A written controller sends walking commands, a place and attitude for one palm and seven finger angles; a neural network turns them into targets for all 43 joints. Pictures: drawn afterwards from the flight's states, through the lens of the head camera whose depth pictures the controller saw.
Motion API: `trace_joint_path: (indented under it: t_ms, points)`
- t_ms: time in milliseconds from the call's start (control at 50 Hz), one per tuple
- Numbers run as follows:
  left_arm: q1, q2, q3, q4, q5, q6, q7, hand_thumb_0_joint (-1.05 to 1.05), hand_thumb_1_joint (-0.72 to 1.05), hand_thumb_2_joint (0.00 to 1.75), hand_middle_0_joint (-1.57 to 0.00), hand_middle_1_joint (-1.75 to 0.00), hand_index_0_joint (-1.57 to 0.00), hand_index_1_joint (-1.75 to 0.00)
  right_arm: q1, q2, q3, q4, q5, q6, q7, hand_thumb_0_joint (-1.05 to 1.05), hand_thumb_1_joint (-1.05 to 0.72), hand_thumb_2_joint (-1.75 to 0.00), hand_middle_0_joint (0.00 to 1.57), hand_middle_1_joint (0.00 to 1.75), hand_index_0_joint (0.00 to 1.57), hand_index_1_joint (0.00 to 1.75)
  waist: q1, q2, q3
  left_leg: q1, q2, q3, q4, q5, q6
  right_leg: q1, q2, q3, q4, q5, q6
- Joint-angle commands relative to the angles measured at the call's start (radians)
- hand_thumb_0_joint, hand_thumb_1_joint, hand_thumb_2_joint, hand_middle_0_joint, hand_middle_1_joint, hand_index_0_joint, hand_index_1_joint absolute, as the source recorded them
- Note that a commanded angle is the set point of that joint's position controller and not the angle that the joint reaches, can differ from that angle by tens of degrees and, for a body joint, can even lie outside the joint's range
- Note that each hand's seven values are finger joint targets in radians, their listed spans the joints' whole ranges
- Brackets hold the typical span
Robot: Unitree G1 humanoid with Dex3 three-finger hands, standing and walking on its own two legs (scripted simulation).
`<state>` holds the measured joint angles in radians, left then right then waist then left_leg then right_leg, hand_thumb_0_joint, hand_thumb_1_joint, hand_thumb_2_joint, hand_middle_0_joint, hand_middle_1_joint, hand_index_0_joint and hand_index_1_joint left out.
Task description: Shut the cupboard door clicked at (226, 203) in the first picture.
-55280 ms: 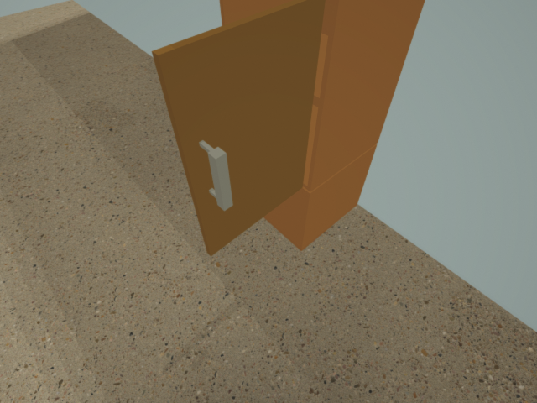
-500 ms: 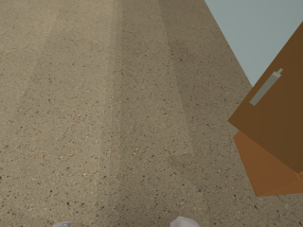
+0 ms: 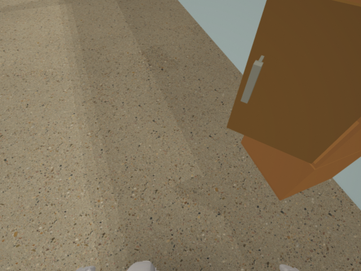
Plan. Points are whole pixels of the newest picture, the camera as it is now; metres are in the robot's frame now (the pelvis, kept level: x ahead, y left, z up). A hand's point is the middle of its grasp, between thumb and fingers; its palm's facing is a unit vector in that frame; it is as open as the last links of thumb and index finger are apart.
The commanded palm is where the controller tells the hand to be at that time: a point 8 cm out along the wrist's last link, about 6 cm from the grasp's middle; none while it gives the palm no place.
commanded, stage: turn to face it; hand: left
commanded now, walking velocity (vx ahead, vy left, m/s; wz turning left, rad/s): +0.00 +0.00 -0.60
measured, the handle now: (253, 79) +0.71 -0.20 -0.02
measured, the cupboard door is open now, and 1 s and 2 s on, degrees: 39 39 39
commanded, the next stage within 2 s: take the last steps up to it in 0.60 s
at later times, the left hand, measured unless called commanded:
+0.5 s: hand (119, 255) +0.17 +0.17 -0.16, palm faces -0.29 -0.92 -0.28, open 7.4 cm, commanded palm none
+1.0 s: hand (131, 248) +0.19 +0.14 -0.16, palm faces -0.42 -0.89 -0.17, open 7.4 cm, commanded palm none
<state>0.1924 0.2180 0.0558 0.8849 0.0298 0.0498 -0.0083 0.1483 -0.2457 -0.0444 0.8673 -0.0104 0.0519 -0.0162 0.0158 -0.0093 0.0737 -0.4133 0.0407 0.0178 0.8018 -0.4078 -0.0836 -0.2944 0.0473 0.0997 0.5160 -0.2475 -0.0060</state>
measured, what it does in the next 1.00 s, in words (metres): steps on the spot, turning right: left foot, then right foot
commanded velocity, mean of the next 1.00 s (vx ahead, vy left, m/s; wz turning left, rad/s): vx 0.10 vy -0.03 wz -0.31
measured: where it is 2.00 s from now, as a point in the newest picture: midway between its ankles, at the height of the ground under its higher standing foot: outside the picture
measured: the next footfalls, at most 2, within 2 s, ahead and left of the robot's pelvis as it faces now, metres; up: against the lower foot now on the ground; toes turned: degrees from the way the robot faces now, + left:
left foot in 0.06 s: +0.06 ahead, +0.13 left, +0.00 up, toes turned +0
right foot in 0.44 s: +0.00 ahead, -0.13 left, +0.00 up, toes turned -18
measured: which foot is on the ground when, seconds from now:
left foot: up 0.00-0.04, down 0.06-0.44, up 0.46-0.72, down 0.74-1.00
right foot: down 0.00-0.06, up 0.08-0.42, down 0.44-0.74, up 0.76-1.00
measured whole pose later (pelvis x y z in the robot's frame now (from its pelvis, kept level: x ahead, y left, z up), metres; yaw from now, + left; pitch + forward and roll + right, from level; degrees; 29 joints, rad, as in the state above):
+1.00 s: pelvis +0.05 -0.01 +0.01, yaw -25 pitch +2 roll -1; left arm 0.20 0.23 0.07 0.99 0.04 0.06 -0.04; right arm 0.36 -0.16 -0.01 0.99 -0.04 -0.03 -0.02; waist -0.03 -0.02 0.02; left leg -0.15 0.09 0.13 0.38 -0.26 -0.01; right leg -0.47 -0.03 -0.03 0.93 -0.33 0.02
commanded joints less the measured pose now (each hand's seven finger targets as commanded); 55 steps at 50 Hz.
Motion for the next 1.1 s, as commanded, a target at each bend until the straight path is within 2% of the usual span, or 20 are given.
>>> trace_joint_path:
  t_ms: [0,20,40,140,320,360,380,400,420,460,520,620,680,700,720,740,760,860,1000,1080]
  points:
    - [-0.060,0.188,0.057,-0.090,-0.014,-0.007,0.009,0.00,0.90,0.90,-0.20,-0.30,-0.20,-0.30,0.133,-0.119,-0.026,-0.040,0.007,-0.048,-0.019,0.00,-0.90,-0.90,0.20,0.30,0.20,0.30,-0.063,-0.058,-0.149,0.283,0.036,-0.041,-0.416,0.180,0.032,-0.079,-0.137,0.215,0.011,0.202,-0.069]
    - [-0.030,0.125,0.046,-0.109,-0.024,-0.001,-0.001,0.00,0.90,0.90,-0.20,-0.30,-0.20,-0.30,0.152,-0.218,-0.039,-0.044,-0.011,-0.058,-0.022,0.00,-0.90,-0.90,0.20,0.30,0.20,0.30,-0.060,0.230,-0.155,0.384,0.270,-0.281,-0.517,0.210,0.115,-0.244,0.009,0.077,0.194,-0.110,-0.006]
    - [-0.042,0.125,0.043,-0.129,-0.017,-0.006,-0.009,0.00,0.90,0.90,-0.20,-0.30,-0.20,-0.30,0.168,-0.265,-0.044,-0.063,-0.017,-0.053,-0.027,0.00,-0.90,-0.90,0.20,0.30,0.20,0.30,-0.066,0.318,-0.134,0.322,0.444,-0.410,-0.546,0.295,0.224,-0.282,0.015,-0.054,0.423,-0.375,0.029]
    - [-0.046,0.121,0.052,-0.076,-0.009,0.008,-0.033,0.00,0.90,0.90,-0.20,-0.30,-0.20,-0.30,0.067,-0.164,-0.017,-0.079,-0.023,-0.059,-0.035,0.00,-0.90,-0.90,0.20,0.30,0.20,0.30,-0.018,0.176,-0.100,0.294,0.287,-0.083,-0.446,0.612,0.211,-0.273,-0.064,-0.077,0.643,-0.221,0.066]
    - [-0.089,0.081,0.029,-0.080,-0.009,0.003,-0.032,0.00,0.90,0.90,-0.20,-0.30,-0.20,-0.30,0.133,-0.193,-0.042,-0.010,-0.023,-0.045,-0.017,0.00,-0.90,-0.90,0.20,0.30,0.20,0.30,-0.053,0.238,-0.116,0.286,0.313,0.010,-0.384,0.576,0.208,-0.071,-0.046,-0.182,0.226,-0.194,0.035]
    - [-0.020,0.097,0.030,-0.054,-0.009,-0.005,-0.027,0.00,0.90,0.90,-0.20,-0.30,-0.20,-0.30,0.111,-0.199,-0.047,-0.004,-0.015,-0.041,-0.014,0.00,-0.90,-0.90,0.20,0.30,0.20,0.30,-0.014,0.180,-0.134,0.230,0.287,0.059,-0.297,0.509,0.156,0.077,-0.031,-0.202,0.013,-0.014,0.017]
    - [0.047,0.137,0.038,-0.036,-0.006,-0.013,-0.021,0.00,0.90,0.90,-0.20,-0.30,-0.20,-0.30,0.099,-0.185,-0.048,-0.007,-0.007,-0.039,-0.009,0.00,-0.90,-0.90,0.20,0.30,0.20,0.30,0.018,0.108,-0.154,0.148,0.244,0.097,-0.197,0.381,0.106,0.204,-0.077,-0.138,-0.111,0.103,-0.002]
    - [0.092,0.242,0.053,-0.021,0.004,-0.030,-0.007,0.00,0.90,0.90,-0.20,-0.30,-0.20,-0.30,0.103,-0.105,-0.032,-0.031,0.003,-0.036,-0.001,0.00,-0.90,-0.90,0.20,0.30,0.20,0.30,0.034,-0.180,-0.175,-0.076,0.114,0.179,0.009,0.048,0.039,0.370,-0.313,0.150,-0.201,0.320,-0.082]
    - [0.126,0.286,0.057,-0.006,-0.006,-0.032,0.004,0.00,0.90,0.90,-0.20,-0.30,-0.20,-0.30,0.038,-0.085,-0.021,-0.061,-0.001,-0.027,-0.005,0.00,-0.90,-0.90,0.20,0.30,0.20,0.30,0.062,-0.236,-0.135,-0.170,0.041,0.101,0.201,-0.244,0.021,0.286,-0.449,0.267,-0.191,0.512,-0.195]
    - [0.059,0.246,0.056,-0.015,-0.004,-0.031,0.024,0.00,0.90,0.90,-0.20,-0.30,-0.20,-0.30,0.030,-0.089,-0.019,-0.041,-0.001,-0.019,-0.017,0.00,-0.90,-0.90,0.20,0.30,0.20,0.30,0.026,-0.274,-0.107,-0.247,0.055,-0.018,0.350,-0.168,0.023,0.235,-0.389,0.265,-0.185,0.437,-0.229]
    - [-0.050,0.183,0.036,-0.046,-0.003,-0.030,0.028,0.00,0.90,0.90,-0.20,-0.30,-0.20,-0.30,0.098,-0.084,-0.015,0.011,-0.005,-0.021,-0.006,0.00,-0.90,-0.90,0.20,0.30,0.20,0.30,-0.033,-0.170,-0.128,-0.117,0.061,0.005,0.282,-0.034,0.010,0.153,-0.288,0.075,-0.148,0.408,-0.179]
    - [-0.024,0.199,0.046,-0.023,0.002,-0.026,0.021,0.00,0.90,0.90,-0.20,-0.30,-0.20,-0.30,0.094,-0.051,-0.010,0.015,-0.002,-0.025,-0.004,0.00,-0.90,-0.90,0.20,0.30,0.20,0.30,-0.014,-0.156,-0.092,-0.007,0.012,0.048,0.000,-0.012,0.017,0.101,-0.272,0.121,-0.154,0.301,-0.180]
    - [-0.048,0.171,0.044,-0.014,-0.011,-0.019,0.022,0.00,0.90,0.90,-0.20,-0.30,-0.20,-0.30,0.189,-0.052,-0.005,0.051,-0.002,-0.041,-0.014,0.00,-0.90,-0.90,0.20,0.30,0.20,0.30,-0.059,-0.131,-0.111,0.208,-0.002,0.052,-0.316,0.205,0.029,0.013,-0.224,0.108,-0.069,0.220,-0.110]
    - [-0.034,0.125,0.034,-0.014,-0.015,-0.014,0.017,0.00,0.90,0.90,-0.20,-0.30,-0.20,-0.30,0.223,-0.090,-0.010,0.058,-0.008,-0.052,-0.014,0.00,-0.90,-0.90,0.20,0.30,0.20,0.30,-0.065,0.011,-0.124,0.283,0.077,-0.059,-0.433,0.208,0.056,-0.060,-0.146,0.057,0.014,0.026,-0.060]
    - [0.002,0.067,0.025,-0.028,-0.021,-0.007,0.008,0.00,0.90,0.90,-0.20,-0.30,-0.20,-0.30,0.249,-0.187,-0.025,0.056,-0.028,-0.059,-0.018,0.00,-0.90,-0.90,0.20,0.30,0.20,0.30,-0.064,0.265,-0.113,0.318,0.285,-0.309,-0.533,0.095,0.146,-0.185,-0.018,-0.060,0.193,-0.234,-0.008]
    - [-0.032,0.070,0.024,-0.054,-0.012,-0.010,0.000,0.00,0.90,0.90,-0.20,-0.30,-0.20,-0.30,0.276,-0.229,-0.032,0.042,-0.034,-0.056,-0.026,0.00,-0.90,-0.90,0.20,0.30,0.20,0.30,-0.090,0.259,-0.078,0.263,0.402,-0.468,-0.614,-0.064,0.231,-0.252,-0.002,-0.091,0.381,-0.349,0.003]
    - [-0.074,0.086,0.032,-0.048,0.005,-0.003,-0.004,0.00,0.90,0.90,-0.20,-0.30,-0.20,-0.30,0.281,-0.223,-0.033,0.060,-0.036,-0.063,-0.030,0.00,-0.90,-0.90,0.20,0.30,0.20,0.30,-0.097,0.271,-0.050,0.254,0.401,-0.477,-0.651,-0.117,0.223,-0.314,-0.030,-0.046,0.534,-0.314,0.001]
    - [-0.057,0.064,0.030,-0.002,0.002,-0.024,-0.037,0.00,0.90,0.90,-0.20,-0.30,-0.20,-0.30,0.243,-0.119,-0.007,0.066,-0.028,-0.094,-0.031,0.00,-0.90,-0.90,0.20,0.30,0.20,0.30,-0.057,0.152,-0.042,0.319,0.280,-0.156,-0.595,0.209,0.195,-0.328,-0.083,-0.078,0.555,-0.101,0.020]
    - [-0.127,0.032,0.011,-0.007,0.000,-0.038,-0.048,0.00,0.90,0.90,-0.20,-0.30,-0.20,-0.30,0.292,-0.127,-0.028,0.129,-0.031,-0.090,-0.016,0.00,-0.90,-0.90,0.20,0.30,0.20,0.30,-0.085,0.178,-0.016,0.305,0.284,-0.049,-0.581,0.180,0.209,-0.183,-0.088,-0.168,0.195,-0.096,0.016]
    - [0.057,0.061,0.026,0.075,-0.001,-0.054,-0.042,0.00,0.90,0.90,-0.20,-0.30,-0.20,-0.30,0.231,-0.124,-0.030,0.139,-0.024,-0.081,-0.006,0.00,-0.90,-0.90,0.20,0.30,0.20,0.30,0.007,0.091,-0.067,0.156,0.208,0.025,-0.411,0.096,0.148,0.168,-0.034,-0.216,-0.055,0.027,-0.005]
